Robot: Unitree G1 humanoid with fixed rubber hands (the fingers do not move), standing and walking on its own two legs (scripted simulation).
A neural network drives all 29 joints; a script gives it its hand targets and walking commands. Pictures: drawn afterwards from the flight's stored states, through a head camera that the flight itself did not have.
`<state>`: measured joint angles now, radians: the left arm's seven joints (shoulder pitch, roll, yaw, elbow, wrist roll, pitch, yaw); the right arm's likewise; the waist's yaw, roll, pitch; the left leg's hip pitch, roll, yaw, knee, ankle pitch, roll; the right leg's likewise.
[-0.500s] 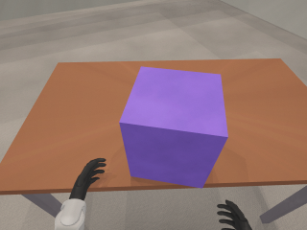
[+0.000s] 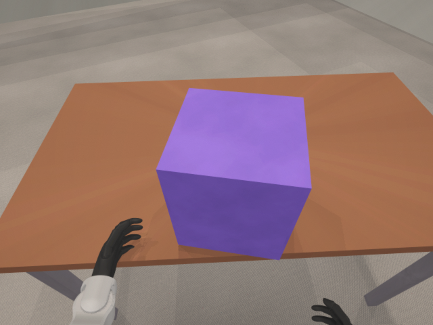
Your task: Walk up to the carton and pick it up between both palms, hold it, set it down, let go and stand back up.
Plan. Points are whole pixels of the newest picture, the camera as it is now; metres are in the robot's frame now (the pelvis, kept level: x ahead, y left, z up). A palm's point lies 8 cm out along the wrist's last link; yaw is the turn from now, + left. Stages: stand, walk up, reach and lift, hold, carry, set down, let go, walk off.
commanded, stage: stand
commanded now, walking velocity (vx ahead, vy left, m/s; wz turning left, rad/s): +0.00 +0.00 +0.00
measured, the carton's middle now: (235, 176) +0.37 -0.01 +0.07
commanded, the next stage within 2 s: none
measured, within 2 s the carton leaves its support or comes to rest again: neither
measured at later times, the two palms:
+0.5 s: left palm (109, 263) +0.22 +0.22 +0.00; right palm out of the picture +0.15 -0.22 -0.11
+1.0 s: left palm (111, 261) +0.23 +0.21 +0.00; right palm (354, 323) +0.16 -0.23 -0.11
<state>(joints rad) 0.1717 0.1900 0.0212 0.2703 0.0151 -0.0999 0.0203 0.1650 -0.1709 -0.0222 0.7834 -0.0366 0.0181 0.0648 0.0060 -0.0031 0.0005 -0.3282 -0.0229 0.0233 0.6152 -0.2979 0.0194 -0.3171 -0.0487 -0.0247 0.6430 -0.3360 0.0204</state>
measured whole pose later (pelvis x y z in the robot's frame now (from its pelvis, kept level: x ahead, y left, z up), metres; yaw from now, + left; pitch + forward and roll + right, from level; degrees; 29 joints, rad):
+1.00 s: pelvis +0.02 -0.02 +0.00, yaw +2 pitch +0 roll +1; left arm 0.17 0.19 0.05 0.29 0.01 -0.10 0.02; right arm 0.17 -0.17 -0.03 0.76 -0.03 0.03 0.05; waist 0.02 0.00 0.00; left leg -0.28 -0.01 -0.02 0.60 -0.31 -0.01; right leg -0.26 -0.03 -0.06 0.62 -0.36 -0.01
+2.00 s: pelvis +0.03 -0.05 +0.00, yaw +2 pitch +0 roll +1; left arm 0.15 0.23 0.09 0.35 0.01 -0.08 0.05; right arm 0.19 -0.16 -0.03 0.75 -0.03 0.04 0.03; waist 0.02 0.00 0.00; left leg -0.25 0.03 -0.04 0.57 -0.31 -0.07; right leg -0.23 0.01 -0.08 0.62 -0.38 -0.06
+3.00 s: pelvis +0.02 -0.05 +0.00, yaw +2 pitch -1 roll +1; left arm 0.14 0.23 0.09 0.35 0.01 -0.08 0.04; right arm 0.20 -0.16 -0.03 0.73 -0.02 0.04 0.03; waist 0.02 -0.01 0.00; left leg -0.25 0.04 -0.04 0.57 -0.31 -0.07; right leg -0.23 0.01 -0.08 0.61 -0.37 -0.06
